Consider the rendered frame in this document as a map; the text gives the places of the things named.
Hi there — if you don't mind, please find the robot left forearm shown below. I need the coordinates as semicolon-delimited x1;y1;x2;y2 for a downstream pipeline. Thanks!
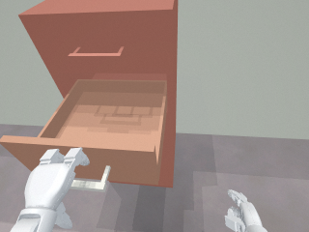
10;206;58;232

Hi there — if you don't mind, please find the right robot hand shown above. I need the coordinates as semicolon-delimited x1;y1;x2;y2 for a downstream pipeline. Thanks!
224;189;263;232

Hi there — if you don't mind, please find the left robot hand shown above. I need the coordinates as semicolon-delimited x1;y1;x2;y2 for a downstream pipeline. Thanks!
24;147;90;229

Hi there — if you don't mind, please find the handle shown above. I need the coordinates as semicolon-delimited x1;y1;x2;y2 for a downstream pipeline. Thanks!
68;53;123;62
70;165;111;192

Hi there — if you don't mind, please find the drawer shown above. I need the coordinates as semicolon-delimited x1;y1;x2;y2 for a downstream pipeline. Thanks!
0;79;168;185

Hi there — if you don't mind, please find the cabinet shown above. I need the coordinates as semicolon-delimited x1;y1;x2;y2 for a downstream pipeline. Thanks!
18;0;179;188

